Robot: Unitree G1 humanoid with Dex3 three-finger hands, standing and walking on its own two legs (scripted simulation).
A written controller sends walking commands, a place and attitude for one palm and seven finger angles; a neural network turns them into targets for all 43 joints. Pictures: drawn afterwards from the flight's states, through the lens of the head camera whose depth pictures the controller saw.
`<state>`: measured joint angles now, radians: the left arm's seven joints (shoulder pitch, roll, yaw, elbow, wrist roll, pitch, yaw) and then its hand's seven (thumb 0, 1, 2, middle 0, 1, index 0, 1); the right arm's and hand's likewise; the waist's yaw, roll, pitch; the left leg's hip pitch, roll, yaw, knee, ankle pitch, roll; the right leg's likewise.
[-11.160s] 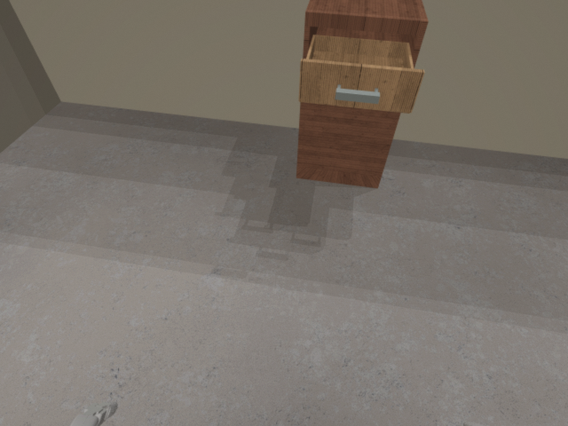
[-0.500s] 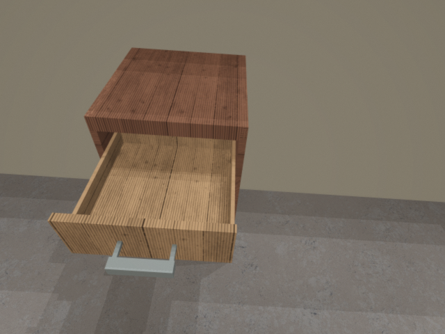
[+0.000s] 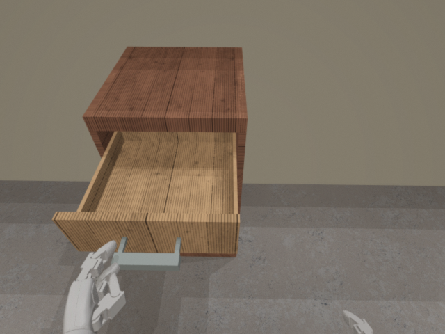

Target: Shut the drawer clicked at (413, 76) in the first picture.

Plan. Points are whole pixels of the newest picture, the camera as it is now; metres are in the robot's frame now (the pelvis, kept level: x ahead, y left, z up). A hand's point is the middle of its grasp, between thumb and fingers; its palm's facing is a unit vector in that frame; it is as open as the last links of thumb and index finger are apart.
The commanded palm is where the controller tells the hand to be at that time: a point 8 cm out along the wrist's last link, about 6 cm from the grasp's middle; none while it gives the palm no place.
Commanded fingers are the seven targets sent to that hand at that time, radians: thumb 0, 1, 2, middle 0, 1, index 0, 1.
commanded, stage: raise the hand and make a fist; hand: left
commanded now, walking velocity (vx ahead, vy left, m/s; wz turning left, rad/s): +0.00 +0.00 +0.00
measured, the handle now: (149, 251) +0.31 +0.17 -0.07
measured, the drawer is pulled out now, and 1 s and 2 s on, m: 0.28 0.24 0.24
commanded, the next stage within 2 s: bring the fist close to the handle in 1.68 s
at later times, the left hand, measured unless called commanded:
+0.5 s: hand (140, 324) +0.16 +0.14 -0.02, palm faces -0.05 -1.00 -0.04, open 4.4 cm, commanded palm +0.11 +0.21 -0.01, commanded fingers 0.00 0.90 0.90 -0.94 -1.10 -0.94 -1.10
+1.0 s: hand (128, 333) +0.14 +0.15 +0.02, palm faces +0.02 -1.00 -0.01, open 3.1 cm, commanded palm +0.09 +0.19 +0.02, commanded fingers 0.00 0.90 0.90 -1.40 -1.60 -1.40 -1.60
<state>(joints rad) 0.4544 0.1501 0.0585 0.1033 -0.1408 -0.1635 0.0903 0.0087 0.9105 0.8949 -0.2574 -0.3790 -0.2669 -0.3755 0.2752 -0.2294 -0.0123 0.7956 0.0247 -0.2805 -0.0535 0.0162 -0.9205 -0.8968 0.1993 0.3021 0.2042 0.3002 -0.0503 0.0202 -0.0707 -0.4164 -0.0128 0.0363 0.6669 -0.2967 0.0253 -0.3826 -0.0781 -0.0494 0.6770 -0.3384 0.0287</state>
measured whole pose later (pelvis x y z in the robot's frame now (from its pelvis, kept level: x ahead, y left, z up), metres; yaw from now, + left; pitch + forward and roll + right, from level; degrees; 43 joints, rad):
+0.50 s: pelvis -0.01 -0.05 -0.07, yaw +1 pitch +13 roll -1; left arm 0.57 0.23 0.19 -0.11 -0.30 -0.31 -0.38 0.01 0.90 0.90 -0.74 -0.89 -0.75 -0.89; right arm 0.18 -0.14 0.00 0.56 0.05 -0.21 -0.07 0.01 -0.90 -0.90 0.20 0.30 0.21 0.30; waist 0.01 0.04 -0.14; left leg -0.88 0.06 -0.05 1.15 -0.49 -0.04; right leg -0.82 -0.02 -0.11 1.14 -0.55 -0.04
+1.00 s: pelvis -0.01 -0.01 -0.06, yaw +0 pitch +11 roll -3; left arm 0.78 0.16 0.04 -0.37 -0.21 -0.38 -0.18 0.01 0.90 0.90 -1.24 -1.44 -1.24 -1.43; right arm 0.18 -0.18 -0.02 0.46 0.05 -0.19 -0.03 0.01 -0.91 -0.90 0.20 0.30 0.20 0.30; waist 0.01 0.03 -0.16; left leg -0.84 0.03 -0.02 1.14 -0.49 0.01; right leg -0.77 -0.04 -0.08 1.09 -0.52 0.02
